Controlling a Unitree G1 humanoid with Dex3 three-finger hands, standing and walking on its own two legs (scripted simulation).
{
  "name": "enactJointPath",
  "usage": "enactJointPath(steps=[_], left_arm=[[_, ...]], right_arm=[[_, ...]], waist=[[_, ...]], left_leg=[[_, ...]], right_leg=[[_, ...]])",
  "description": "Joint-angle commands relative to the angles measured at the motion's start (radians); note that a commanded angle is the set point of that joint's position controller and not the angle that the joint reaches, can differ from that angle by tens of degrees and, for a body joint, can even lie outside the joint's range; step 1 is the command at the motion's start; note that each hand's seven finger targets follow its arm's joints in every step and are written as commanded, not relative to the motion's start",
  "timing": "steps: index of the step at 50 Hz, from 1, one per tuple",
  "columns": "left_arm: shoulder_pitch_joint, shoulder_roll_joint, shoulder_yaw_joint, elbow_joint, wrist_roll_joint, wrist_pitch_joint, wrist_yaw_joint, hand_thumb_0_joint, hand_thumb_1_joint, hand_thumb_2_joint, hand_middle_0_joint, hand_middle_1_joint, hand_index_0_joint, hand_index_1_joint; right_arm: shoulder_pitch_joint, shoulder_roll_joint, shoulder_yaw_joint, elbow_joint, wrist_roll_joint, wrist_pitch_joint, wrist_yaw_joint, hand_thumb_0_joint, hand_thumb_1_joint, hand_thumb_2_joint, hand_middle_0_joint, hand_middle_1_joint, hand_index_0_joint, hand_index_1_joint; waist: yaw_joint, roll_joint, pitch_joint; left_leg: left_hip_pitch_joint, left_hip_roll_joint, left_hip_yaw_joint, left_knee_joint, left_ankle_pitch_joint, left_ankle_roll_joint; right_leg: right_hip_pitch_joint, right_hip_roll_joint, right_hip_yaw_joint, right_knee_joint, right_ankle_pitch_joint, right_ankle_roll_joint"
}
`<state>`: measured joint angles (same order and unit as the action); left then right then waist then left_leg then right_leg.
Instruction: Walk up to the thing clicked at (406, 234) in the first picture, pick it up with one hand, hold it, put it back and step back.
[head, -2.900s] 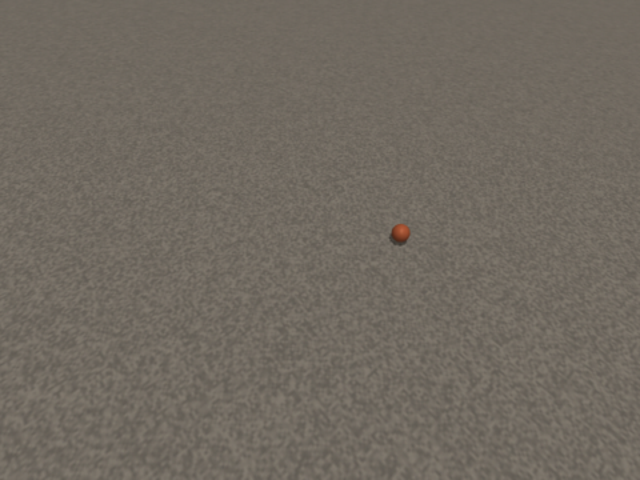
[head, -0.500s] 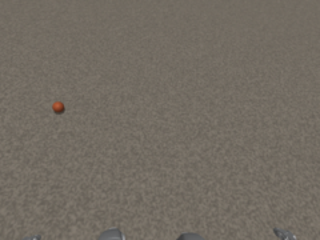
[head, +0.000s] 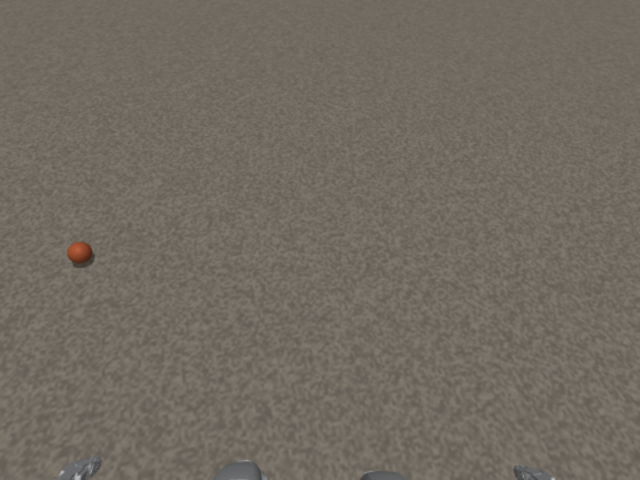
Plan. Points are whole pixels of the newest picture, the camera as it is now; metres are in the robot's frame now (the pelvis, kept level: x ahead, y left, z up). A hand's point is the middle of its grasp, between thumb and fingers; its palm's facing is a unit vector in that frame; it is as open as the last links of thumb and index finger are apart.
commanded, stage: walk up
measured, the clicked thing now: (80, 252) +0.93 +0.88 -0.70
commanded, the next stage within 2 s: stand in 0.62 s
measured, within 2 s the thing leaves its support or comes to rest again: neither
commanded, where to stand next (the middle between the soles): +0.06 +0.03 m, yaw -2 degrees
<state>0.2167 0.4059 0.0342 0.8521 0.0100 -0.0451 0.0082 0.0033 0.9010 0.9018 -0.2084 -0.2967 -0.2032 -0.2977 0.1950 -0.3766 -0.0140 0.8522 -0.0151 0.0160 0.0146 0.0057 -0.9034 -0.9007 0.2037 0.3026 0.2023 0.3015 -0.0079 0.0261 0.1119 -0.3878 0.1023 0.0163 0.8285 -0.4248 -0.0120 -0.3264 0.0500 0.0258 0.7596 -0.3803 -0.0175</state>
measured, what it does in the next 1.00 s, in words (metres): stands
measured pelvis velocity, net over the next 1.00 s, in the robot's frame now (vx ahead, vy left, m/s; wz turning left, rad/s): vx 0.01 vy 0.01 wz -0.05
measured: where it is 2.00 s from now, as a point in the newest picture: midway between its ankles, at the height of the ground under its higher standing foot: outside the picture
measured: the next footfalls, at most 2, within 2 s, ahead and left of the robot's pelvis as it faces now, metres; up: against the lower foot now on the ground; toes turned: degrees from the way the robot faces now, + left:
none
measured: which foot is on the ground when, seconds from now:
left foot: down 0.00-1.00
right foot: down 0.00-1.00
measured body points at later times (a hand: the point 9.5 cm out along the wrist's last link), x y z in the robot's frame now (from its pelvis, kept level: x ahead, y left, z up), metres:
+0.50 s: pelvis +0.00 +0.02 +0.03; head +0.01 +0.02 +0.48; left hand +0.10 +0.32 -0.10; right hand +0.04 -0.28 -0.11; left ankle +0.03 +0.15 -0.71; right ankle +0.02 -0.12 -0.71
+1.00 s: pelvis +0.01 +0.01 +0.04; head +0.01 +0.01 +0.49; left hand +0.11 +0.31 -0.09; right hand +0.08 -0.29 -0.09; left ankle +0.03 +0.15 -0.71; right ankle +0.02 -0.12 -0.71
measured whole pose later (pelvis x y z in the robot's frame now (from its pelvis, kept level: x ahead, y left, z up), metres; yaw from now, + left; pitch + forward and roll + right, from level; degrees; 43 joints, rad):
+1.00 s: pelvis +0.01 +0.01 +0.04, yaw -3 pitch -3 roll +0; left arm 0.08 0.35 -0.01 1.14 0.00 -0.02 -0.01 0.00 0.90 0.90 -0.21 -0.30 -0.20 -0.30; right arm 0.07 -0.36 -0.02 1.14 -0.01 -0.01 0.02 0.00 -0.91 -0.90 0.20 0.30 0.20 0.30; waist -0.01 0.00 0.05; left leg -0.13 0.05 0.06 0.33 -0.16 -0.03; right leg -0.14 0.01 0.10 0.36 -0.18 0.02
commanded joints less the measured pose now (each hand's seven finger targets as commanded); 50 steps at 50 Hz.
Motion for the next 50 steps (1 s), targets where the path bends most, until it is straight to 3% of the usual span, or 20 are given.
enactJointPath(steps=[1,3,4,5,6,7,8,10,11,15,20,25,30,31,37,39,41,42,50], left_arm=[[-0.034,0.254,0.066,-0.054,0.009,-0.03,0.024,0.0,0.9,0.9,-0.2,-0.3,-0.2,-0.3],[-0.09,0.243,0.058,-0.042,0.01,-0.025,0.024,0.0,0.9,0.9,-0.2,-0.3,-0.2,-0.3],[-0.114,0.229,0.053,-0.04,0.005,-0.02,0.02,0.0,0.9,0.9,-0.2,-0.3,-0.2,-0.3],[-0.097,0.194,0.043,-0.037,0.001,-0.015,0.017,0.0,0.9,0.9,-0.2,-0.3,-0.2,-0.3],[-0.074,0.174,0.036,-0.014,-0.005,-0.009,0.014,0.0,0.9,0.9,-0.2,-0.3,-0.2,-0.3],[-0.054,0.181,0.038,0.012,-0.004,-0.007,0.014,0.0,0.9,0.9,-0.2,-0.3,-0.2,-0.3],[-0.052,0.178,0.033,0.026,0.0,-0.01,0.013,0.0,0.9,0.9,-0.2,-0.3,-0.2,-0.3],[-0.098,0.203,0.04,0.048,0.0,-0.013,0.009,0.0,0.9,0.9,-0.2,-0.3,-0.2,-0.3],[-0.11,0.208,0.038,0.054,-0.001,-0.013,0.008,0.0,0.9,0.9,-0.2,-0.3,-0.2,-0.3],[-0.121,0.18,0.027,0.098,-0.006,-0.008,0.005,0.0,0.9,0.9,-0.2,-0.3,-0.2,-0.3],[-0.13,0.168,0.022,0.144,-0.014,0.0,0.002,0.0,0.9,0.9,-0.2,-0.3,-0.2,-0.3],[-0.137,0.166,0.017,0.185,-0.013,-0.001,0.004,0.0,0.9,0.9,-0.2,-0.3,-0.2,-0.3],[-0.168,0.165,0.012,0.2,-0.012,-0.001,0.008,0.0,0.9,0.9,-0.2,-0.3,-0.2,-0.3],[-0.165,0.162,0.003,0.212,-0.002,-0.001,0.003,0.0,0.9,0.9,-0.2,-0.3,-0.2,-0.3],[-0.178,0.16,-0.002,0.228,-0.004,0.007,0.001,0.0,0.9,0.9,-0.2,-0.3,-0.2,-0.3],[-0.171,0.163,-0.001,0.23,-0.004,0.006,0.0,0.0,0.9,0.9,-0.2,-0.3,-0.2,-0.3],[-0.175,0.164,0.001,0.232,-0.003,0.007,0.0,0.0,0.9,0.9,-0.2,-0.3,-0.2,-0.3],[-0.181,0.167,0.001,0.229,-0.002,0.005,0.0,0.0,0.9,0.9,-0.2,-0.3,-0.2,-0.3],[-0.183,0.167,0.002,0.224,-0.003,0.003,0.001,0.0,0.9,0.9,-0.2,-0.3,-0.2,-0.3]], right_arm=[[-0.05,-0.206,-0.072,-0.055,0.012,-0.019,-0.02,0.0,-0.9,-0.9,0.2,0.3,0.2,0.3],[-0.002,-0.188,-0.067,-0.012,0.019,-0.031,-0.017,0.0,-0.9,-0.9,0.2,0.3,0.2,0.3],[0.038,-0.183,-0.068,0.013,0.014,-0.038,-0.016,0.0,-0.9,-0.9,0.2,0.3,0.2,0.3],[0.028,-0.208,-0.073,0.017,0.004,-0.045,-0.016,0.0,-0.9,-0.9,0.2,0.3,0.2,0.3],[-0.035,-0.237,-0.076,0.01,0.001,-0.048,-0.012,0.0,-0.9,-0.9,0.2,0.3,0.2,0.3],[-0.073,-0.24,-0.071,0.011,0.009,-0.047,-0.006,0.0,-0.9,-0.9,0.2,0.3,0.2,0.3],[-0.098,-0.228,-0.063,0.018,0.005,-0.045,-0.002,0.0,-0.9,-0.9,0.2,0.3,0.2,0.3],[-0.096,-0.21,-0.056,0.044,0.005,-0.037,-0.002,0.0,-0.9,-0.9,0.2,0.3,0.2,0.3],[-0.086,-0.215,-0.054,0.062,0.004,-0.036,-0.001,0.0,-0.9,-0.9,0.2,0.3,0.2,0.3],[-0.101,-0.216,-0.048,0.101,0.004,-0.043,0.003,0.0,-0.9,-0.9,0.2,0.3,0.2,0.3],[-0.13,-0.22,-0.045,0.138,0.004,-0.044,0.0,0.0,-0.9,-0.9,0.2,0.3,0.2,0.3],[-0.152,-0.211,-0.045,0.161,0.009,-0.046,-0.004,0.0,-0.9,-0.9,0.2,0.3,0.2,0.3],[-0.149,-0.201,-0.049,0.188,0.015,-0.041,-0.006,0.0,-0.9,-0.9,0.2,0.3,0.2,0.3],[-0.13,-0.183,-0.042,0.199,0.014,-0.046,-0.01,0.0,-0.9,-0.9,0.2,0.3,0.2,0.3],[-0.161,-0.184,-0.041,0.222,0.009,-0.046,-0.013,0.0,-0.9,-0.9,0.2,0.3,0.2,0.3],[-0.162,-0.191,-0.043,0.227,0.008,-0.047,-0.012,0.0,-0.9,-0.9,0.2,0.3,0.2,0.3],[-0.171,-0.184,-0.041,0.23,0.005,-0.046,-0.011,0.0,-0.9,-0.9,0.2,0.3,0.2,0.3],[-0.17,-0.184,-0.043,0.228,0.005,-0.048,-0.01,0.0,-0.9,-0.9,0.2,0.3,0.2,0.3],[-0.162,-0.182,-0.042,0.234,0.005,-0.047,-0.01,0.0,-0.9,-0.9,0.2,0.3,0.2,0.3]], waist=[[-0.003,-0.072,-0.087],[-0.033,-0.147,-0.102],[-0.049,-0.159,-0.123],[-0.034,-0.103,-0.143],[-0.003,-0.038,-0.136],[0.021,-0.017,-0.122],[0.026,-0.032,-0.121],[0.005,-0.07,-0.067],[-0.002,-0.042,-0.051],[0.005,-0.022,-0.093],[0.015,0.008,-0.078],[0.009,-0.011,-0.131],[-0.006,-0.028,-0.159],[-0.02,-0.043,-0.184],[-0.01,-0.04,-0.14],[-0.009,-0.028,-0.151],[-0.005,-0.03,-0.117],[-0.009,-0.027,-0.143],[-0.01,-0.034,-0.144]], left_leg=[[-0.027,-0.024,-0.067,0.046,-0.155,0.042],[0.08,-0.032,-0.022,-0.121,0.043,0.051],[0.174,-0.027,-0.032,-0.215,0.187,0.052],[0.214,0.017,-0.106,-0.274,0.244,0.07],[0.141,0.066,-0.196,-0.328,0.122,0.108],[0.065,0.095,-0.214,-0.339,0.059,0.127],[0.055,0.078,-0.178,-0.339,0.035,0.113],[0.066,0.005,-0.094,-0.316,0.0,0.067],[0.086,-0.003,-0.085,-0.324,-0.02,0.061],[0.134,0.042,-0.122,-0.417,-0.01,0.076],[0.138,0.053,-0.12,-0.491,-0.02,0.063],[0.221,0.056,-0.073,-0.474,0.163,0.064],[0.302,0.048,-0.04,-0.465,0.261,0.055],[0.318,0.037,-0.056,-0.484,0.314,0.037],[0.333,0.042,-0.059,-0.527,0.297,0.029],[0.349,0.04,-0.053,-0.53,0.306,0.028],[0.318,0.034,-0.056,-0.546,0.23,0.024],[0.341,0.037,-0.052,-0.541,0.274,0.024],[0.334,0.037,-0.054,-0.543,0.293,0.02]], right_leg=[[0.011,-0.306,0.436,-0.287,0.255,-0.218],[-0.018,-0.225,0.304,-0.237,0.292,-0.141],[-0.055,-0.19,0.25,-0.203,0.309,-0.108],[-0.08,-0.147,0.21,-0.163,0.298,-0.074],[-0.052,-0.088,0.16,-0.161,0.148,-0.042],[0.029,-0.066,0.147,-0.169,0.025,-0.041],[0.051,-0.081,0.171,-0.211,0.011,-0.049],[0.0,-0.123,0.258,-0.291,-0.015,-0.071],[-0.03,-0.133,0.271,-0.314,-0.035,-0.073],[0.019,-0.091,0.194,-0.306,0.04,-0.049],[0.055,-0.085,0.177,-0.329,0.091,-0.037],[0.107,-0.104,0.163,-0.343,0.296,-0.02],[0.101,-0.125,0.18,-0.366,0.374,-0.019],[0.131,-0.143,0.16,-0.384,0.414,-0.012],[0.12,-0.14,0.15,-0.435,0.338,0.001],[0.126,-0.147,0.156,-0.446,0.355,-0.001],[0.11,-0.145,0.157,-0.468,0.283,0.001],[0.125,-0.153,0.157,-0.458,0.323,-0.002],[0.139,-0.156,0.15,-0.472,0.32,-0.001]])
